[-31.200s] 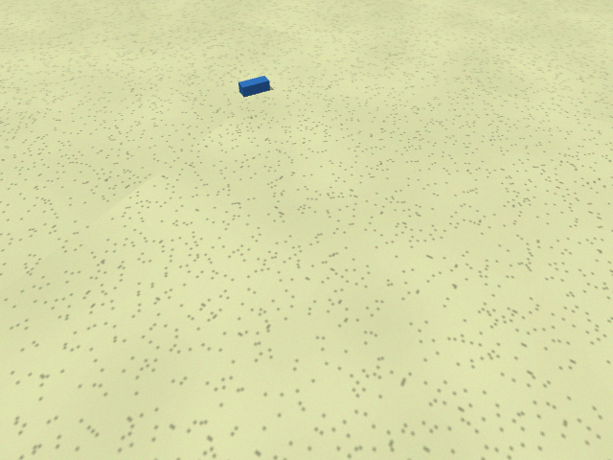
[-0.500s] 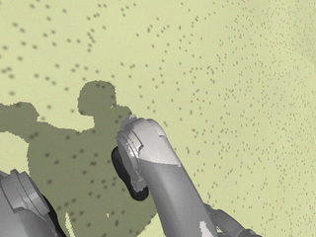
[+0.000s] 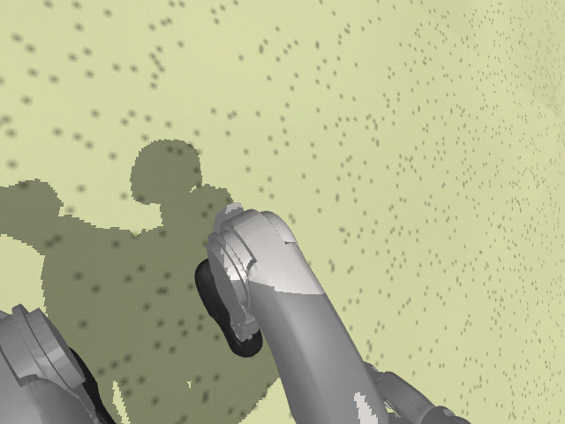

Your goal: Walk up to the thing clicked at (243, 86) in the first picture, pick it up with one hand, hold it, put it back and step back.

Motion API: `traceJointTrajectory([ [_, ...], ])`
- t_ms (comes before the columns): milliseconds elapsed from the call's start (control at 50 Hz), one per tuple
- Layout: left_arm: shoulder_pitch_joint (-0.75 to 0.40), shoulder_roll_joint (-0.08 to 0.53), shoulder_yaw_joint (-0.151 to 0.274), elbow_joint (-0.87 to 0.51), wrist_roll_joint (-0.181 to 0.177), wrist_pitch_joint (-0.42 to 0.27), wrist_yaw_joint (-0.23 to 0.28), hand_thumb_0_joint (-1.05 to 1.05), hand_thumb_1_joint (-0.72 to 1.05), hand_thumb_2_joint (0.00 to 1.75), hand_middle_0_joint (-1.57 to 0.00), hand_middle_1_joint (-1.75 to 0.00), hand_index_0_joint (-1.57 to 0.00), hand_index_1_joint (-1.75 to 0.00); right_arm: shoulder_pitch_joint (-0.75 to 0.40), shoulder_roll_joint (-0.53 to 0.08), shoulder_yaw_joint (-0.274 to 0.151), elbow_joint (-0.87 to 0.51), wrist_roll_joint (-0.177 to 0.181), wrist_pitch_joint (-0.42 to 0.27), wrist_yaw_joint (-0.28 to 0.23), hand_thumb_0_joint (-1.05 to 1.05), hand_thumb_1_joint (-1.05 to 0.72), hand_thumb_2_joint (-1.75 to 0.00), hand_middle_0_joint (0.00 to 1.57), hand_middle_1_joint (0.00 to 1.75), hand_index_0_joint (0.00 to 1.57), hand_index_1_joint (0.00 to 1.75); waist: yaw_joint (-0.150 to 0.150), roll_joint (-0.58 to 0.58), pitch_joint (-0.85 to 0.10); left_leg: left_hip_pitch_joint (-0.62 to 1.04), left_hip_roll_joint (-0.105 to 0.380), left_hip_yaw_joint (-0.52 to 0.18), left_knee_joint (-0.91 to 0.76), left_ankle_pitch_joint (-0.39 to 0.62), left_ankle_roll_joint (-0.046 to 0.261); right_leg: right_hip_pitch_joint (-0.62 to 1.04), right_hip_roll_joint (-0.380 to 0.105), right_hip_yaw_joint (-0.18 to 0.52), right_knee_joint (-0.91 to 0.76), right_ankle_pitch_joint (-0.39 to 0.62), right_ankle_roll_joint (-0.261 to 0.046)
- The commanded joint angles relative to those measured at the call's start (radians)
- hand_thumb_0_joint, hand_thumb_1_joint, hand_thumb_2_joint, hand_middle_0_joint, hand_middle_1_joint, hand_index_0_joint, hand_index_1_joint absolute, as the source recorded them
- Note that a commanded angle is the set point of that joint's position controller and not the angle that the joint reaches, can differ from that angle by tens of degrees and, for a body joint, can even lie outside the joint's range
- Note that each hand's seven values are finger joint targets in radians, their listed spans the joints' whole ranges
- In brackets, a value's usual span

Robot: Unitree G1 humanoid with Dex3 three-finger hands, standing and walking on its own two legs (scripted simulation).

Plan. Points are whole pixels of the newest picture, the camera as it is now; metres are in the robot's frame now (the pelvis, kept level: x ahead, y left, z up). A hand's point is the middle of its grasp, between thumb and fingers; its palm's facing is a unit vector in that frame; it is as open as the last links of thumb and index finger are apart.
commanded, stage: close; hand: left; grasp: from above
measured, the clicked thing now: out of the picture +0.47 +0.38 -0.29
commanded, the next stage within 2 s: settle in 0.58 s
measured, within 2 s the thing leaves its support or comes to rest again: leaves its support in 1.00 s
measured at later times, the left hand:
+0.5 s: hand out of the picture +0.46 +0.36 -0.25, palm faces -0.31 -0.28 -0.91, open 10.2 cm
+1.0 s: hand out of the picture +0.47 +0.37 -0.24, palm faces -0.29 -0.30 -0.91, open 10.0 cm
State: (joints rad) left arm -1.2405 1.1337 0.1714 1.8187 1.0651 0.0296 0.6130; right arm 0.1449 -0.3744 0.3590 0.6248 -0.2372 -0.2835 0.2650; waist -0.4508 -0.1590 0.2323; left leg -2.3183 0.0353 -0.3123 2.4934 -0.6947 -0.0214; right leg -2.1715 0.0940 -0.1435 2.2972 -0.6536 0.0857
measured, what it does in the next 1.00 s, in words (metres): stands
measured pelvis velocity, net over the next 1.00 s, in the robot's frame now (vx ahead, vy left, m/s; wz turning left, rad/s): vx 0.00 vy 0.00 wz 0.00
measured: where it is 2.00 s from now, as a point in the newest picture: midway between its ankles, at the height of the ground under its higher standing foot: (170, 367)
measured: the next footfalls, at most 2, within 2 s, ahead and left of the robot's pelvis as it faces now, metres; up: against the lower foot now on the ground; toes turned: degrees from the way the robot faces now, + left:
none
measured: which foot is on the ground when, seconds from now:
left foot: down 0.00-1.00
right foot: down 0.00-1.00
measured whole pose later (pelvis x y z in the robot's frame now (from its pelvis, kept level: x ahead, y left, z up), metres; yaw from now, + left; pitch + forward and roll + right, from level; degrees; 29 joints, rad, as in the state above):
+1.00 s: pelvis +0.00 +0.00 +0.00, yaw +0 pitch +28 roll -16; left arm -1.20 1.11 0.18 1.73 1.05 0.04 0.56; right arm 0.17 -0.36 0.35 0.64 -0.23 -0.26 0.26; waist -0.43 -0.14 0.21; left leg -2.33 0.04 -0.31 2.49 -0.69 -0.02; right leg -2.18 0.09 -0.14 2.29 -0.65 0.08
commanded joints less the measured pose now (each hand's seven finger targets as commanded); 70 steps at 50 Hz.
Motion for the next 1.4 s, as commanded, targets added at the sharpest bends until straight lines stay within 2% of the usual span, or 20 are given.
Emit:
traceJointTrajectory([
  [0,-0.215,0.190,-0.027,-0.105,-0.002,0.002,0.025,0.00,0.04,0.62,-0.51,-0.75,-0.52,-0.73,0.218,-0.349,-0.093,0.039,0.007,0.010,-0.010,0.00,-0.89,-0.90,0.20,0.30,0.20,0.30,-0.068,0.611,-0.613,0.524,0.051,0.120,-0.267,0.223,0.010,0.338,0.020,-0.154,-0.178,0.269,-0.099],
  [180,-0.189,0.224,-0.012,-0.091,-0.012,-0.015,0.028,0.00,0.17,0.60,-0.60,-0.73,-0.63,-0.70,0.204,-0.339,-0.072,0.033,0.005,0.013,-0.013,0.00,-0.89,-0.90,0.20,0.30,0.20,0.30,-0.052,0.573,-0.613,0.496,0.053,0.123,-0.264,0.199,0.015,0.366,0.022,-0.151,-0.192,0.254,-0.093],
  [540,-0.212,0.204,-0.036,-0.099,-0.013,-0.019,0.030,0.00,0.40,0.61,-0.80,-0.67,-0.81,-0.66,0.207,-0.340,-0.063,0.039,0.000,0.016,-0.019,0.00,-0.89,-0.90,0.20,0.30,0.20,0.30,-0.068,0.569,-0.615,0.477,0.053,0.125,-0.247,0.203,0.019,0.371,0.022,-0.152,-0.199,0.267,-0.088],
  [660,-0.203,0.217,-0.033,-0.113,-0.015,-0.019,0.018,0.00,0.46,0.60,-0.85,-0.65,-0.86,-0.63,0.206,-0.342,-0.070,0.035,0.002,0.017,-0.021,0.00,-0.89,-0.90,0.20,0.30,0.20,0.30,-0.062,0.579,-0.605,0.482,0.052,0.122,-0.265,0.181,0.015,0.367,0.022,-0.152,-0.194,0.243,-0.094],
  [680,-0.192,0.211,-0.035,-0.102,-0.012,-0.016,0.013,0.00,0.38,0.59,-0.84,-0.67,-0.86,-0.65,0.205,-0.335,-0.065,0.032,0.003,0.019,-0.022,0.00,-0.92,-0.91,0.20,0.30,0.20,0.30,-0.062,0.561,-0.613,0.482,0.053,0.120,-0.257,0.189,0.018,0.367,0.019,-0.151,-0.196,0.255,-0.090],
  [800,-0.209,0.213,-0.032,-0.148,-0.020,-0.002,-0.005,0.00,0.44,0.62,-0.89,-0.64,-0.91,-0.63,0.212,-0.331,-0.072,0.044,0.013,0.024,-0.019,0.00,-0.91,-0.91,0.20,0.30,0.20,0.30,-0.056,0.609,-0.625,0.516,0.055,0.120,-0.263,0.222,0.012,0.347,0.014,-0.145,-0.184,0.272,-0.093],
  [900,-0.233,0.241,0.002,-0.239,-0.006,0.009,-0.006,0.00,0.50,0.64,-0.95,-0.63,-0.95,-0.62,0.230,-0.337,-0.091,0.052,0.018,0.035,-0.016,0.00,-0.91,-0.91,0.20,0.30,0.20,0.30,-0.035,0.674,-0.681,0.553,0.057,0.118,-0.276,0.244,0.004,0.336,0.011,-0.147,-0.177,0.281,-0.099],
  [1020,-0.220,0.204,0.017,-0.335,0.000,0.037,-0.025,0.00,0.60,0.67,-1.02,-0.65,-1.02,-0.64,0.234,-0.329,-0.144,0.053,0.028,0.044,-0.014,0.00,-0.91,-0.90,0.20,0.30,0.20,0.30,0.005,0.728,-0.753,0.587,0.048,0.135,-0.301,0.237,-0.002,0.320,0.014,-0.137,-0.172,0.272,-0.111],
  [1040,-0.246,0.163,-0.006,-0.401,-0.003,0.043,-0.035,0.00,0.63,0.64,-1.03,-0.64,-1.04,-0.63,0.221,-0.321,-0.153,0.037,0.036,0.041,-0.010,0.00,-0.91,-0.90,0.20,0.30,0.20,0.30,0.014,0.749,-0.783,0.614,0.045,0.139,-0.301,0.262,-0.005,0.306,0.011,-0.133,-0.169,0.285,-0.112],
  [1120,-0.161,0.096,-0.015,-0.403,-0.021,0.084,-0.076,0.00,0.68,0.61,-1.06,-0.60,-1.08,-0.58,0.233,-0.308,-0.192,0.060,0.057,0.052,-0.002,0.00,-0.90,-0.90,0.20,0.30,0.20,0.30,0.049,0.726,-0.802,0.611,0.040,0.147,-0.317,0.269,-0.003,0.270,0.008,-0.119,-0.171,0.281,-0.115],
  [1140,-0.142,0.098,0.003,-0.400,-0.024,0.096,-0.087,0.00,0.70,0.64,-1.08,-0.62,-1.09,-0.61,0.256,-0.306,-0.204,0.081,0.060,0.059,-0.001,0.00,-0.90,-0.90,0.20,0.30,0.20,0.30,0.060,0.723,-0.813,0.597,0.037,0.155,-0.317,0.273,-0.003,0.266,0.009,-0.116,-0.166,0.281,-0.116],
  [1160,-0.186,0.044,-0.035,-0.466,-0.033,0.101,-0.108,0.00,0.71,0.62,-1.08,-0.61,-1.10,-0.59,0.226,-0.289,-0.203,0.044,0.070,0.059,0.003,0.00,-0.90,-0.90,0.20,0.30,0.20,0.30,0.060,0.712,-0.808,0.573,0.033,0.161,-0.311,0.260,0.005,0.256,0.008,-0.107,-0.177,0.269,-0.116],
  [1180,-0.123,0.028,-0.024,-0.397,-0.040,0.118,-0.125,0.00,0.70,0.62,-1.07,-0.61,-1.09,-0.60,0.263,-0.290,-0.218,0.082,0.069,0.065,0.004,0.00,-0.90,-0.90,0.20,0.30,0.20,0.30,0.057,0.668,-0.808,0.551,0.031,0.165,-0.309,0.260,0.008,0.280,0.008,-0.105,-0.181,0.281,-0.113],
  [1240,-0.147,-0.031,-0.057,-0.440,-0.064,0.131,-0.178,0.00,0.72,0.65,-1.10,-0.63,-1.11,-0.62,0.246,-0.266,-0.231,0.056,0.080,0.073,0.007,0.00,-0.90,-0.90,0.20,0.30,0.20,0.30,0.070,0.621,-0.795,0.482,0.022,0.184,-0.315,0.218,0.018,0.286,0.007,-0.086,-0.192,0.248,-0.112],
  [1280,-0.154,-0.020,-0.051,-0.494,-0.054,0.126,-0.205,0.00,0.73,0.66,-1.10,-0.64,-1.11,-0.63,0.252,-0.264,-0.243,0.054,0.086,0.084,0.004,0.00,-0.90,-0.90,0.20,0.30,0.20,0.30,0.084,0.600,-0.811,0.466,0.017,0.185,-0.313,0.207,0.022,0.283,0.002,-0.080,-0.192,0.233,-0.111],
  [1300,-0.103,-0.017,-0.033,-0.432,-0.050,0.133,-0.213,0.00,0.73,0.65,-1.09,-0.64,-1.11,-0.63,0.297,-0.269,-0.254,0.091,0.087,0.094,0.003,0.00,-0.90,-0.90,0.20,0.30,0.20,0.30,0.087,0.575,-0.814,0.478,0.016,0.183,-0.315,0.216,0.022,0.286,0.000,-0.081,-0.187,0.240,-0.111],
  [1320,-0.172,-0.035,-0.044,-0.529,-0.050,0.123,-0.226,0.00,0.74,0.67,-1.09,-0.66,-1.11,-0.64,0.292,-0.265,-0.256,0.080,0.093,0.100,0.004,0.00,-0.89,-0.90,0.20,0.30,0.20,0.30,0.088,0.604,-0.845,0.509,0.013,0.174,-0.323,0.221,0.018,0.249,-0.008,-0.082,-0.174,0.232,-0.115],
  [1340,-0.160,-0.065,-0.056,-0.496,-0.050,0.124,-0.231,0.00,0.73,0.69,-1.10,-0.66,-1.11,-0.64,0.280,-0.257,-0.263,0.079,0.098,0.106,0.002,0.00,-0.89,-0.90,0.20,0.30,0.20,0.30,0.095,0.599,-0.850,0.532,0.014,0.172,-0.332,0.217,0.014,0.232,-0.008,-0.083,-0.169,0.228,-0.118],
  [1360,-0.174,-0.070,-0.054,-0.487,-0.055,0.120,-0.233,0.00,0.74,0.69,-1.11,-0.67,-1.12,-0.65,0.286,-0.254,-0.264,0.079,0.099,0.111,-0.003,0.00,-0.90,-0.90,0.20,0.30,0.20,0.30,0.078,0.574,-0.820,0.503,0.013,0.173,-0.335,0.187,0.020,0.233,-0.006,-0.081,-0.180,0.209,-0.116],
  [1380,-0.201,-0.059,-0.053,-0.546,-0.049,0.113,-0.237,0.00,0.74,0.67,-1.11,-0.64,-1.12,-0.63,0.262,-0.258,-0.268,0.045,0.105,0.114,-0.004,0.00,-0.90,-0.90,0.20,0.30,0.20,0.30,0.090,0.563,-0.833,0.517,0.010,0.173,-0.338,0.177,0.021,0.217,-0.011,-0.075,-0.186,0.198,-0.117],
])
